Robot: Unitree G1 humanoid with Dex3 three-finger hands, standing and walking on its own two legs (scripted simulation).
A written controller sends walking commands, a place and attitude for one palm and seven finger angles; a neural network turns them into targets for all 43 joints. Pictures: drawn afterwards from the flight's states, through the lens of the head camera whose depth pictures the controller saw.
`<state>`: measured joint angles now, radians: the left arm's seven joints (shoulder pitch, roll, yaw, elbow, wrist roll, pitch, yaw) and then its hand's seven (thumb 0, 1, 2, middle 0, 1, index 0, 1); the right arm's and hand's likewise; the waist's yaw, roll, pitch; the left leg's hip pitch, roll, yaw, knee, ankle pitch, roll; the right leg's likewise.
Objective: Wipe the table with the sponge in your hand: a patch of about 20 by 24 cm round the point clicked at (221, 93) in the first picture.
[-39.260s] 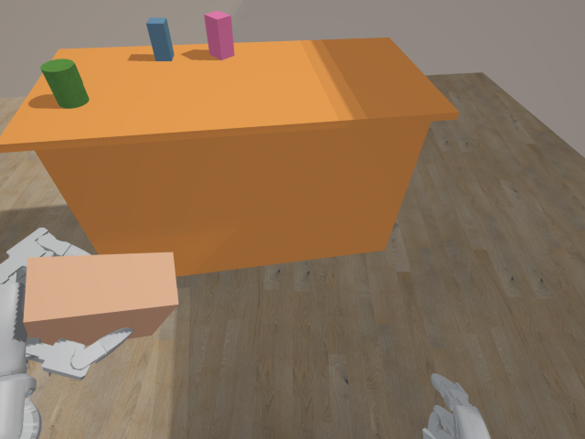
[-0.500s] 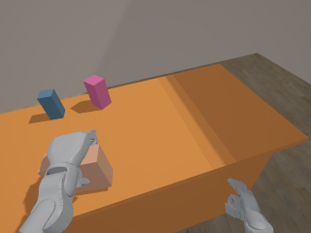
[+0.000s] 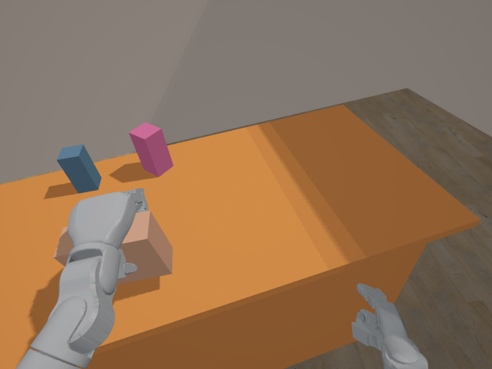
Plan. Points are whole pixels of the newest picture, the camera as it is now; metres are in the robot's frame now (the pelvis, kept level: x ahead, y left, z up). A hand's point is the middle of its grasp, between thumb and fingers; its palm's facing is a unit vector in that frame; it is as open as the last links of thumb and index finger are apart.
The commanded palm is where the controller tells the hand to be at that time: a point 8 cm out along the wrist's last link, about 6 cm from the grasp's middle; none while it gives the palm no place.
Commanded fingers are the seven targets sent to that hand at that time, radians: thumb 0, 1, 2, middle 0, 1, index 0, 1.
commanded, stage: move the sponge above the wiping area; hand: left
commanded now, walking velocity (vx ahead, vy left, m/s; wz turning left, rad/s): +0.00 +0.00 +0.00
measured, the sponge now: (125, 257) +0.25 +0.27 +0.06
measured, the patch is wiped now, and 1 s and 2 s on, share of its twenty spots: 0.00 0.00 0.10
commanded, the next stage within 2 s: lower the sponge onto the table in 0.96 s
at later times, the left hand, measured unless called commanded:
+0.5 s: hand (101, 228) +0.25 +0.28 +0.13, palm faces +0.17 -0.05 -0.99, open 9.8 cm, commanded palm +0.21 +0.27 +0.18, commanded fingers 0.00 0.10 1.30 -1.20 -1.60 -1.20 -1.60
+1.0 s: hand (90, 222) +0.26 +0.30 +0.14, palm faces +0.18 -0.09 -0.98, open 9.8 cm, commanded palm +0.21 +0.27 +0.18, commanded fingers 0.00 0.10 1.30 -1.20 -1.60 -1.20 -1.60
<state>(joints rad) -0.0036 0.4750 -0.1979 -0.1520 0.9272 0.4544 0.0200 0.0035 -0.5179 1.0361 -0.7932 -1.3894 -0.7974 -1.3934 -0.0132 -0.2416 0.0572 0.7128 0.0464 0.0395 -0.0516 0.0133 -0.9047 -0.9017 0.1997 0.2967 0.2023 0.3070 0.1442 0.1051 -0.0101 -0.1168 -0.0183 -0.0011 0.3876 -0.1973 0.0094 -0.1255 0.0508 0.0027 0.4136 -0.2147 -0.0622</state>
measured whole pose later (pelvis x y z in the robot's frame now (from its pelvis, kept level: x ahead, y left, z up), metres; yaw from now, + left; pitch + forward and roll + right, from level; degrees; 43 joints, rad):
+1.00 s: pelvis +0.00 +0.01 +0.00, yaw +1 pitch -4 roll +0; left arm -0.07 0.49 -0.09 -0.10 0.87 0.57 0.00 0.00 -0.52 1.04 -0.79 -1.40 -0.79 -1.40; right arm -0.02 -0.25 0.06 0.71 0.07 0.05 -0.05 0.01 -0.90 -0.90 0.20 0.30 0.20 0.31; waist 0.13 0.10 -0.02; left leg -0.13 -0.03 -0.01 0.38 -0.19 0.02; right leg -0.13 0.04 0.00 0.40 -0.20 -0.05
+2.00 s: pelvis +0.00 +0.00 +0.00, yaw +1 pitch -4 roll +0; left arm 0.07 0.45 -0.18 -0.10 0.94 0.48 -0.04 0.00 -0.51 1.04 -0.79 -1.40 -0.79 -1.41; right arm -0.02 -0.27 0.05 0.69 0.05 0.05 -0.06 0.01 -0.90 -0.90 0.20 0.30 0.20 0.30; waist 0.12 0.10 -0.01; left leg -0.14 -0.03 -0.01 0.41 -0.20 0.02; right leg -0.14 0.05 0.00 0.42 -0.21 -0.05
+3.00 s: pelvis +0.01 +0.01 +0.00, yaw +2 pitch +2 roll +0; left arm -0.29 0.48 -0.09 0.35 0.96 0.36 0.01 0.00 -0.54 1.05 -0.80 -1.39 -0.81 -1.39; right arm 0.07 -0.27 0.03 0.72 0.07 0.06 -0.09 0.01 -0.90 -0.90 0.20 0.30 0.20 0.30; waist 0.08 0.07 -0.05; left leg -0.25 -0.04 -0.03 0.43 -0.21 0.03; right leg -0.23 0.03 -0.02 0.42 -0.22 -0.04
